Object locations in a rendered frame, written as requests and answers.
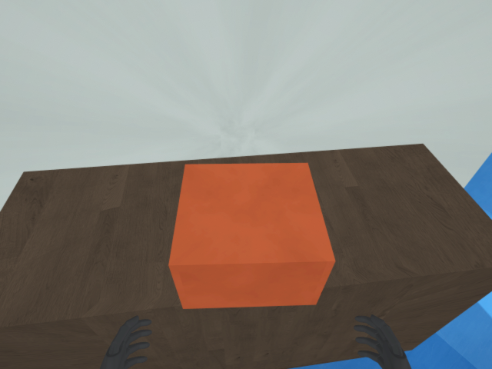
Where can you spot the robot left hand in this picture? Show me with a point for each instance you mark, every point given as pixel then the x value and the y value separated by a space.
pixel 119 350

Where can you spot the carton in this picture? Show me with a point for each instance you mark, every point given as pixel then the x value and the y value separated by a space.
pixel 249 235

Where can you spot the robot right hand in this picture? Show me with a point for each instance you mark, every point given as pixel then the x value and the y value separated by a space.
pixel 391 355

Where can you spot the pedestal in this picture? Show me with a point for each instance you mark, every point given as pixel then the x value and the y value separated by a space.
pixel 83 250

